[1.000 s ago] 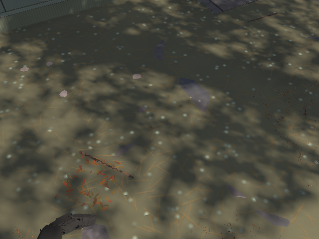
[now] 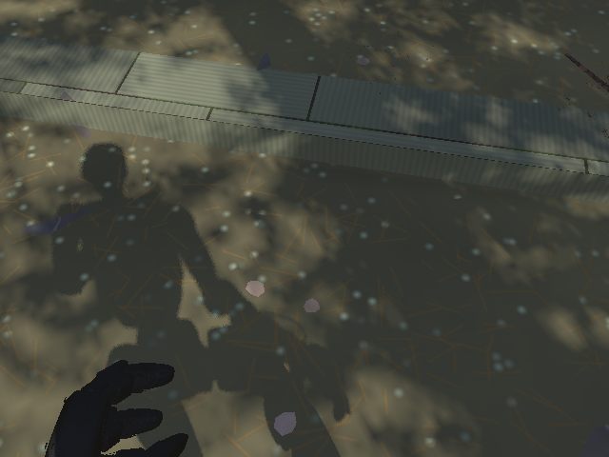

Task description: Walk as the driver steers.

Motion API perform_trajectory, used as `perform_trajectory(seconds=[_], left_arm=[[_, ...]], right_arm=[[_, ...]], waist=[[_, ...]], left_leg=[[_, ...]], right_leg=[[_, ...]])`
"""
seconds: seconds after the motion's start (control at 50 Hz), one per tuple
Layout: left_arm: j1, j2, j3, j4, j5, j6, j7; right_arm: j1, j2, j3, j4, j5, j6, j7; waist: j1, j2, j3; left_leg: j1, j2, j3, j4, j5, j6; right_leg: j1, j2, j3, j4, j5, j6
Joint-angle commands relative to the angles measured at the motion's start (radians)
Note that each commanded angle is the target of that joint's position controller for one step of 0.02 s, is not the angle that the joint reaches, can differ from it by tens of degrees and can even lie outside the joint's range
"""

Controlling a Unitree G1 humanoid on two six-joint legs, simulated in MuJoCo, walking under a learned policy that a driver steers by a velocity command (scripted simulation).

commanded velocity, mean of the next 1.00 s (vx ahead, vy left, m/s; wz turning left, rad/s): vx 0.16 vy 0.00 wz -0.14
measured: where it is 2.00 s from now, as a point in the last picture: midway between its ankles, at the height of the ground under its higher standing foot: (346, 450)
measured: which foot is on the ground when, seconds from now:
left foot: up 0.00-0.34, down 0.36-0.76, up 0.78-1.00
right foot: down 0.00-0.38, up 0.40-0.74, down 0.76-1.00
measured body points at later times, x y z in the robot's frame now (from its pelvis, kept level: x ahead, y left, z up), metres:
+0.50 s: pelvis +0.23 -0.01 +0.02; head +0.27 +0.02 +0.46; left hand +0.27 +0.30 -0.11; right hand +0.50 -0.18 -0.05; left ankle +0.30 +0.10 -0.71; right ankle +0.19 -0.18 -0.63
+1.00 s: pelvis +0.27 -0.07 +0.03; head +0.31 -0.11 +0.48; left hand +0.45 +0.20 -0.05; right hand +0.40 -0.38 -0.07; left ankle +0.33 +0.10 -0.63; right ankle +0.27 -0.15 -0.71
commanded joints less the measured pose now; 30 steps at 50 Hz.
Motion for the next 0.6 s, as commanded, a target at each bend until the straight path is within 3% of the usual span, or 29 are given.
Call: perform_trajectory(seconds=[0.02,0.04,0.06,0.08,0.1,0.14,0.16,0.22,0.3,0.34,0.36,0.38,0.4,0.42,0.44,0.46,0.48,0.52,0.56,0.6], left_arm=[[0.345,0.208,0.097,0.003,0.008,0.019,0.004],[0.260,0.108,0.077,-0.021,-0.045,0.011,0.008],[0.215,0.086,0.070,-0.002,-0.053,0.009,0.005],[0.185,0.086,0.074,0.015,-0.056,0.007,0.003],[0.175,0.093,0.082,0.033,-0.054,0.003,0.003],[0.123,0.114,0.096,0.061,-0.064,-0.001,0.005],[0.098,0.134,0.105,0.065,-0.063,0.000,0.009],[0.080,0.197,0.126,0.078,-0.070,0.009,0.017],[0.138,0.249,0.132,0.117,-0.115,0.012,-0.004],[0.150,0.241,0.122,0.140,-0.117,0.015,-0.007],[0.196,0.206,0.104,0.161,-0.101,0.012,-0.013],[0.227,0.138,0.070,0.142,-0.055,0.008,-0.024],[0.361,0.109,0.050,0.178,-0.076,0.024,-0.038],[0.302,0.235,0.089,0.179,-0.101,0.046,-0.041],[0.236,0.239,0.098,0.152,-0.111,0.061,-0.038],[0.216,0.214,0.098,0.156,-0.105,0.080,-0.023],[0.235,0.210,0.103,0.162,-0.099,0.104,-0.006],[0.318,0.178,0.110,0.179,-0.091,0.142,0.014],[0.321,0.144,0.111,0.163,-0.086,0.160,0.025],[0.269,0.116,0.105,0.128,-0.076,0.162,0.021]], right_arm=[[0.009,-0.070,0.012,-0.128,-0.005,0.014,-0.031],[-0.067,-0.050,0.017,-0.183,0.044,0.028,-0.025],[-0.086,-0.072,0.008,-0.175,0.044,0.047,-0.022],[-0.110,-0.083,-0.004,-0.199,0.036,0.061,-0.017],[-0.114,-0.062,-0.003,-0.222,0.036,0.073,-0.009],[-0.164,0.004,0.020,-0.268,0.032,0.086,-0.001],[-0.191,0.011,0.026,-0.285,0.025,0.087,0.002],[-0.217,0.014,0.036,-0.287,0.008,0.086,0.030],[-0.298,-0.022,0.028,-0.314,-0.006,0.068,0.051],[-0.231,-0.048,0.015,-0.286,-0.023,0.048,0.043],[-0.187,-0.093,0.003,-0.268,-0.038,0.040,0.026],[-0.132,-0.170,0.000,-0.279,-0.082,0.037,0.001],[-0.174,-0.087,0.038,-0.298,-0.095,0.036,-0.001],[-0.193,-0.085,0.032,-0.303,-0.061,0.047,0.008],[-0.235,-0.103,0.026,-0.283,-0.029,0.050,0.011],[-0.275,-0.098,0.027,-0.271,-0.020,0.052,0.008],[-0.318,-0.088,0.026,-0.266,-0.024,0.053,0.001],[-0.385,-0.069,0.026,-0.269,-0.047,0.055,-0.016],[-0.421,-0.031,0.030,-0.266,-0.051,0.052,-0.031],[-0.419,-0.028,0.024,-0.249,-0.048,0.051,-0.048]], waist=[[0.158,-0.186,-0.472],[0.176,-0.269,-0.294],[0.147,-0.159,-0.233],[0.120,-0.118,-0.164],[0.100,-0.119,-0.121],[0.085,-0.132,-0.050],[0.084,-0.128,-0.037],[0.099,-0.098,-0.095],[0.109,-0.068,-0.103],[0.054,-0.041,-0.149],[0.030,0.008,-0.192],[0.022,0.181,-0.325],[0.078,0.245,-0.574],[0.049,0.115,-0.519],[0.063,0.088,-0.389],[0.085,0.038,-0.294],[0.116,0.060,-0.228],[0.167,0.105,-0.187],[0.177,0.119,-0.169],[0.163,0.109,-0.169]], left_leg=[[-0.631,0.100,0.133,0.563,0.047,-0.044],[-0.686,0.156,0.120,0.563,0.084,-0.098],[-0.658,0.201,0.144,0.560,0.122,-0.125],[-0.636,0.233,0.154,0.509,0.141,-0.136],[-0.601,0.261,0.162,0.452,0.149,-0.134],[-0.585,0.284,0.199,0.285,0.161,-0.144],[-0.572,0.288,0.213,0.196,0.199,-0.151],[-0.424,0.266,0.251,-0.061,0.433,-0.127],[-0.319,0.183,0.262,-0.274,0.452,-0.062],[-0.142,0.135,0.278,-0.429,0.567,-0.013],[0.015,0.163,0.265,-0.478,0.869,0.017],[0.296,0.456,0.012,-0.368,1.557,0.141],[0.395,0.672,-0.204,-0.364,1.612,0.320],[0.288,0.602,-0.116,-0.398,1.401,0.289],[0.216,0.552,-0.040,-0.438,1.184,0.238],[0.114,0.510,0.014,-0.490,0.987,0.191],[-0.010,0.485,0.061,-0.542,0.845,0.165],[-0.190,0.466,0.161,-0.623,0.692,0.157],[-0.235,0.463,0.233,-0.653,0.562,0.143],[-0.218,0.471,0.280,-0.646,0.518,0.127]], right_leg=[[0.900,-0.458,0.596,-0.133,0.333,-0.189],[0.804,-0.358,0.386,-0.168,0.370,-0.180],[0.682,-0.314,0.272,-0.176,0.407,-0.169],[0.578,-0.273,0.188,-0.196,0.421,-0.170],[0.495,-0.257,0.117,-0.230,0.400,-0.163],[0.381,-0.253,0.009,-0.297,0.438,-0.182],[0.352,-0.257,-0.036,-0.316,0.466,-0.191],[0.350,-0.230,-0.147,-0.297,0.505,-0.187],[0.416,-0.241,-0.139,-0.220,0.549,-0.184],[0.418,-0.206,-0.147,-0.083,0.582,-0.153],[0.358,-0.143,-0.167,0.047,0.490,-0.110],[0.140,-0.046,-0.161,0.372,-0.139,-0.036],[0.075,-0.001,0.049,0.568,-0.657,0.006],[0.045,-0.026,0.086,0.636,-0.663,0.021],[-0.050,-0.042,0.055,0.638,-0.639,0.025],[-0.078,-0.058,0.037,0.608,-0.574,0.037],[-0.044,-0.066,0.022,0.601,-0.507,0.057],[0.049,-0.049,-0.022,0.658,-0.407,0.092],[0.054,-0.059,-0.036,0.613,-0.341,0.096],[0.059,-0.082,-0.040,0.503,-0.283,0.079]])
Keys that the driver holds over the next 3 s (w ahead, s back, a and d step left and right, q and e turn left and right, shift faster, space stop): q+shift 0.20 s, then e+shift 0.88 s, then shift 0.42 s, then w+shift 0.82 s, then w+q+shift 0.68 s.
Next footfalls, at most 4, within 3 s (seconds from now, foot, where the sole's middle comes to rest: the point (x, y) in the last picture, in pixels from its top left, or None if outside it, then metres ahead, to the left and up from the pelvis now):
0.36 left None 0.34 0.11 -0.75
0.76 right None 0.31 -0.15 -0.75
1.26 left None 0.42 0.04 -0.75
1.60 right None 0.25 -0.16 -0.75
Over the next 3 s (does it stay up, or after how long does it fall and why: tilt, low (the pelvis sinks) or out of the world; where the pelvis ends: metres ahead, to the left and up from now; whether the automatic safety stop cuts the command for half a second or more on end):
stays up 1.32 -0.39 0.05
